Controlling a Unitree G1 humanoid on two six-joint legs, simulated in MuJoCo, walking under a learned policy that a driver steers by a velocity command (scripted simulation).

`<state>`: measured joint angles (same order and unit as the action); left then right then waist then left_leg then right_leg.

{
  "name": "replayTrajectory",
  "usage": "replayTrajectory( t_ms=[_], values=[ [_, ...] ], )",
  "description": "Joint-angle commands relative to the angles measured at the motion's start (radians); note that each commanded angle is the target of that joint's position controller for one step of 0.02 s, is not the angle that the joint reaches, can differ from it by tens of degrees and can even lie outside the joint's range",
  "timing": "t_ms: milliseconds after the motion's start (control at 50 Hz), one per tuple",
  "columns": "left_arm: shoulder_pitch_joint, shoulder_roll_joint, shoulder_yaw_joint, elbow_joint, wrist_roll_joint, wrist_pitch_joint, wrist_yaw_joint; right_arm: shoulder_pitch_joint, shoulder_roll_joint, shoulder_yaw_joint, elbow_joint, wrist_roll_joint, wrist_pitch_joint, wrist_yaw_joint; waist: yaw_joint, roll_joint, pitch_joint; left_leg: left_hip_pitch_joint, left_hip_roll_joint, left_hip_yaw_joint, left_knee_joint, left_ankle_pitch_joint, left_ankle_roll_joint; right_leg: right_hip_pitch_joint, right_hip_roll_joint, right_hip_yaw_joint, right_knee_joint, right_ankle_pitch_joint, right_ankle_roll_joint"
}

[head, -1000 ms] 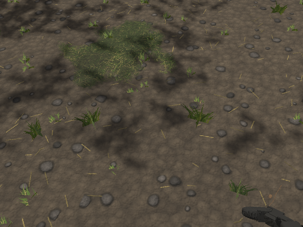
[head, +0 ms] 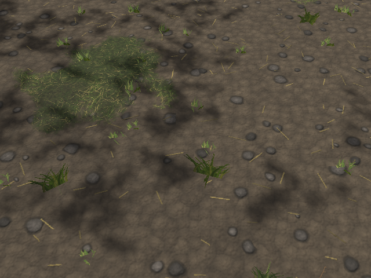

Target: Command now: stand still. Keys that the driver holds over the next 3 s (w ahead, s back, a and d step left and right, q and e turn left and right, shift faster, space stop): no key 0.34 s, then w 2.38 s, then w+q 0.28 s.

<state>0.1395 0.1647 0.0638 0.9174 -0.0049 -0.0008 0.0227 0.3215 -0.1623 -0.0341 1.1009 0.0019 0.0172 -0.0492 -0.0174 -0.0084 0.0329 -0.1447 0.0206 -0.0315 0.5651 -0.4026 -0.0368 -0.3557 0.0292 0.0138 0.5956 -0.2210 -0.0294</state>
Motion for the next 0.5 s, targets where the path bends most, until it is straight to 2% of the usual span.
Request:
replayTrajectory(
  t_ms=[20, 200, 340, 360, 400, 420, 440, 460, 480, 500],
  values=[
    [-0.018, 0.088, 0.018, -0.036, -0.001, -0.006, 0.006, 0.089, -0.076, -0.012, 0.001, 0.0, -0.008, -0.004, 0.003, -0.003, 0.002, -0.159, -0.008, 0.015, -0.115, 0.083, 0.023, 0.153, -0.056, 0.063, -0.109, 0.103, -0.038],
    [-0.016, 0.087, 0.015, 0.009, -0.002, 0.005, 0.011, 0.117, -0.059, -0.008, 0.013, -0.002, -0.018, -0.005, 0.01, 0.0, 0.032, -0.184, -0.006, 0.017, -0.143, 0.04, 0.027, 0.162, -0.046, 0.055, -0.124, 0.028, -0.021],
    [-0.006, 0.087, 0.011, 0.04, -0.001, 0.007, 0.013, 0.137, -0.053, -0.006, 0.014, -0.002, -0.026, -0.005, 0.013, 0.012, 0.041, -0.189, -0.007, 0.018, -0.157, 0.041, 0.029, 0.169, -0.042, 0.052, -0.125, 0.039, -0.016],
    [0.008, 0.085, 0.011, 0.051, 0.0, 0.009, 0.014, 0.158, -0.052, -0.007, 0.022, -0.001, -0.024, -0.006, 0.011, 0.016, 0.026, -0.182, -0.012, 0.022, -0.163, -0.042, 0.037, 0.166, -0.029, 0.04, -0.121, -0.066, -0.016],
    [0.021, 0.103, 0.018, 0.058, -0.009, 0.008, 0.018, 0.166, -0.093, -0.021, 0.008, 0.009, -0.021, -0.013, 0.005, 0.052, 0.062, -0.206, 0.001, -0.013, -0.179, -0.268, 0.089, 0.089, 0.018, -0.007, -0.065, -0.345, -0.017],
    [0.005, 0.107, 0.02, 0.052, -0.013, 0.0, 0.017, 0.182, -0.104, -0.025, -0.003, 0.013, -0.024, -0.015, -0.01, 0.063, 0.092, -0.212, 0.035, -0.065, -0.214, -0.371, 0.125, 0.029, 0.027, -0.02, -0.025, -0.412, -0.018],
    [-0.031, 0.093, 0.016, 0.037, -0.02, -0.02, 0.014, 0.215, -0.128, -0.033, -0.004, 0.019, -0.035, -0.015, -0.034, 0.111, 0.123, -0.189, 0.102, -0.162, -0.275, -0.432, 0.169, -0.041, 0.033, -0.043, 0.051, -0.374, -0.013],
    [-0.066, 0.071, 0.011, 0.023, -0.03, -0.042, 0.006, 0.217, -0.169, -0.047, -0.009, 0.027, -0.048, -0.014, -0.042, 0.191, 0.156, -0.155, 0.21, -0.306, -0.355, -0.448, 0.221, -0.116, 0.033, -0.083, 0.18, -0.235, -0.007],
    [-0.094, 0.075, 0.01, 0.009, -0.034, -0.06, -0.001, 0.179, -0.193, -0.056, -0.022, 0.029, -0.061, -0.013, -0.038, 0.215, 0.2, -0.148, 0.294, -0.404, -0.386, -0.399, 0.265, -0.188, -0.022, -0.044, 0.257, -0.178, -0.024],
    [-0.088, 0.077, 0.009, 0.003, -0.04, -0.073, -0.006, 0.151, -0.185, -0.055, -0.034, 0.024, -0.074, -0.011, -0.022, 0.215, 0.213, -0.121, 0.319, -0.423, -0.374, -0.318, 0.272, -0.235, -0.055, -0.015, 0.269, -0.202, -0.043]
  ],
)
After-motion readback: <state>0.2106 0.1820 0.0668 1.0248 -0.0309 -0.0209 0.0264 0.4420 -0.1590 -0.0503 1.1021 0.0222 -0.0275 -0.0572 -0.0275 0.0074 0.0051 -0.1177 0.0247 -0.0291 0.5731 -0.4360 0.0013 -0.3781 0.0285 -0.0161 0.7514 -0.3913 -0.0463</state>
